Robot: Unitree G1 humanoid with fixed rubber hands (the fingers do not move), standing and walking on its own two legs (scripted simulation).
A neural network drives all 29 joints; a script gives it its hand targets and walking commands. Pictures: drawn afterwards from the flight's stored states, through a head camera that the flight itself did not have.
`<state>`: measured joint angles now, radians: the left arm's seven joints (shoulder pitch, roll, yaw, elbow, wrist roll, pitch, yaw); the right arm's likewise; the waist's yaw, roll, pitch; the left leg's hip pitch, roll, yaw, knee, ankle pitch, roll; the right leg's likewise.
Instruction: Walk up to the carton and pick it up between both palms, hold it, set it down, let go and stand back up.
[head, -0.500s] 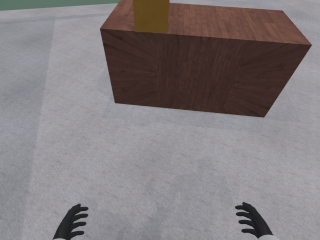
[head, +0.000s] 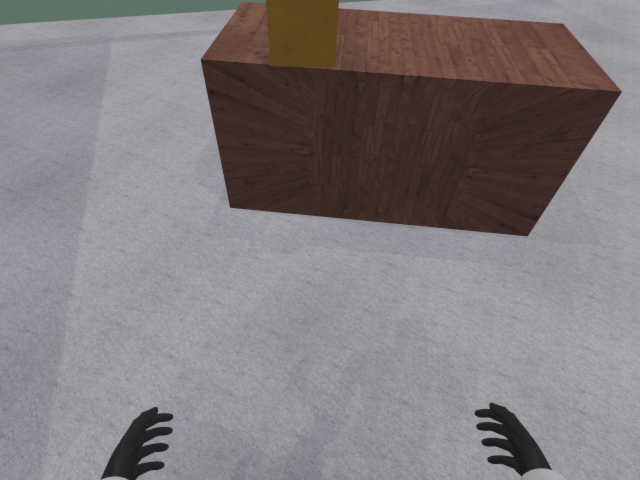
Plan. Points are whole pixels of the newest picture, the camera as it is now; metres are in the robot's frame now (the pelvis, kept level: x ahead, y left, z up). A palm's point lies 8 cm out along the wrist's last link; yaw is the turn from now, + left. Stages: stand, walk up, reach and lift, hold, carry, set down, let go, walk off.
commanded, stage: stand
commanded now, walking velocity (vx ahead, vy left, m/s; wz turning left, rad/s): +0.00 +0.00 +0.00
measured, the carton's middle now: (302, 13) +1.41 +0.03 +0.04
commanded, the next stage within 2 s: walk up in 1.48 s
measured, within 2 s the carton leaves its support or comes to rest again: neither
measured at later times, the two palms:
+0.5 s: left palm out of the picture +0.14 +0.25 -0.07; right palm (539, 478) +0.14 -0.27 -0.06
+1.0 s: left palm out of the picture +0.14 +0.25 -0.07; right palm out of the picture +0.13 -0.28 -0.06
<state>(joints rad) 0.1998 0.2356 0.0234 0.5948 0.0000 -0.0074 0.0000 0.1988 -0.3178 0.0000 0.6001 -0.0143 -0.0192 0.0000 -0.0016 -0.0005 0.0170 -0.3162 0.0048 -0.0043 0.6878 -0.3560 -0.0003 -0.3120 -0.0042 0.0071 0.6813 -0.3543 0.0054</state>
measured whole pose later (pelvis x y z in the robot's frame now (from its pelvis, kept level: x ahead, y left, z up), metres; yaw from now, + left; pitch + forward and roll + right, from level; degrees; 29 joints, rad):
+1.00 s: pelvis -0.02 +0.00 +0.00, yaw +0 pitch -2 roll +0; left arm 0.20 0.26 0.02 0.59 0.00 -0.01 0.00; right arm 0.20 -0.34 0.00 0.60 -0.01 -0.02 0.00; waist 0.00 0.00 0.02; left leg -0.31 0.00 0.00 0.66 -0.31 0.00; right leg -0.31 0.00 0.01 0.67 -0.32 0.00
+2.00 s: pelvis +0.03 +0.05 +0.00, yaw -2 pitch +0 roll -2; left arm 0.33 0.34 0.08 0.60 0.00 -0.04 -0.01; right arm 0.25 -0.42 -0.03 0.60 -0.05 -0.06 0.05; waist 0.06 0.00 0.00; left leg -0.40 0.04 0.01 0.69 -0.28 0.00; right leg -0.29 -0.02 0.07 0.67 -0.39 -0.02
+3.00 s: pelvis +0.31 +0.08 -0.01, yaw -9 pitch -2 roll -3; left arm 0.32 0.35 0.08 0.60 0.01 -0.04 0.01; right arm 0.34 -0.45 -0.04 0.60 -0.04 -0.03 0.05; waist 0.02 0.00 0.04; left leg -0.46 0.06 0.00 0.73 -0.22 0.01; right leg -0.30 -0.01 0.03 0.77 -0.41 -0.01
